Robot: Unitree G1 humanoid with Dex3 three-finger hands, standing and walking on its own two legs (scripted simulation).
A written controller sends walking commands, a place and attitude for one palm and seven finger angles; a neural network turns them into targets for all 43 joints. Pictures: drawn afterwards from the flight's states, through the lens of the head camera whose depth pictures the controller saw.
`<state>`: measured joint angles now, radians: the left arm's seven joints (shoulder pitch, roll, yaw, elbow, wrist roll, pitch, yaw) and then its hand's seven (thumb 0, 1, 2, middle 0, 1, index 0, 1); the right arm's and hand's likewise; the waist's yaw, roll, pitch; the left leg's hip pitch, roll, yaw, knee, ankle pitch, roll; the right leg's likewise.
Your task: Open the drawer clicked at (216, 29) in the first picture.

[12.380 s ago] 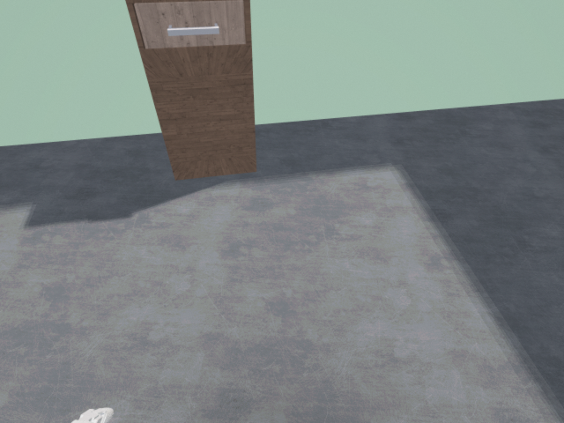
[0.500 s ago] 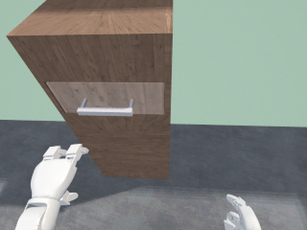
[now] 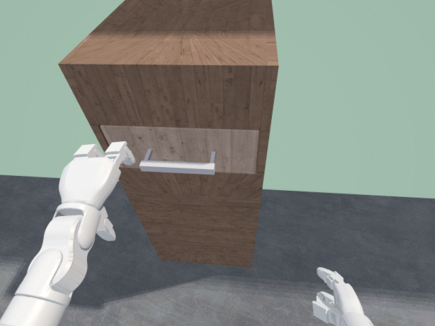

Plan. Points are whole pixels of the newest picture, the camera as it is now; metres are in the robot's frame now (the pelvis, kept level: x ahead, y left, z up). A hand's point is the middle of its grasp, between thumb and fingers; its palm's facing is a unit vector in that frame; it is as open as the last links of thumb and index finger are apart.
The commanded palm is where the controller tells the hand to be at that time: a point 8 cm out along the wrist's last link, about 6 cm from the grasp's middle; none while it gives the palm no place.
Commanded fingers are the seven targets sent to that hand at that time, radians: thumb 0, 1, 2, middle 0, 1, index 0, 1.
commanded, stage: raise the hand with hooked fingers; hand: left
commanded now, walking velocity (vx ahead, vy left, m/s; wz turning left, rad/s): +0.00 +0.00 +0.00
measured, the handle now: (179, 160) +0.48 +0.17 -0.01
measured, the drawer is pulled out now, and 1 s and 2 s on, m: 0.00 0.00 0.00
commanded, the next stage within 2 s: move the hooked fingers above the handle in 0.46 s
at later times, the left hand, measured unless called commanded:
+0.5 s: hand (98, 195) +0.29 +0.25 +0.11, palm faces +0.10 -0.06 -0.99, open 13.8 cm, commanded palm +0.26 +0.24 +0.16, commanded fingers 0.00 -0.50 0.30 -0.30 -1.20 -0.30 -1.20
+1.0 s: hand (120, 187) +0.33 +0.24 +0.08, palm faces -0.02 -0.04 -1.00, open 13.8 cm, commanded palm +0.31 +0.23 +0.14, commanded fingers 0.00 -0.50 0.30 -0.30 -1.20 -0.30 -1.20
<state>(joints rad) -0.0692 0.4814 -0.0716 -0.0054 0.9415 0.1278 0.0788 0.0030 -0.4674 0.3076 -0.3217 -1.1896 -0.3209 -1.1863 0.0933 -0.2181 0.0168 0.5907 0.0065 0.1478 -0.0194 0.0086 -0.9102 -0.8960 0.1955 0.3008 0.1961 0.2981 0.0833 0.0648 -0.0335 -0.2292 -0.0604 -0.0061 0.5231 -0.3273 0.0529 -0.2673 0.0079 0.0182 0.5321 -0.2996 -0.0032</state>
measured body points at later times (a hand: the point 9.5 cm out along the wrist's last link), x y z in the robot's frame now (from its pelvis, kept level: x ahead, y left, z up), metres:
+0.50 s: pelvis -0.02 +0.00 +0.00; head +0.01 -0.03 +0.45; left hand +0.28 +0.25 +0.16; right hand +0.16 -0.22 -0.12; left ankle -0.04 +0.08 -0.73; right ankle -0.01 -0.12 -0.73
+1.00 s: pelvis -0.01 -0.03 +0.00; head +0.02 -0.06 +0.45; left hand +0.32 +0.23 +0.14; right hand +0.16 -0.28 -0.12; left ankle -0.04 +0.08 -0.73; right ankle -0.01 -0.12 -0.73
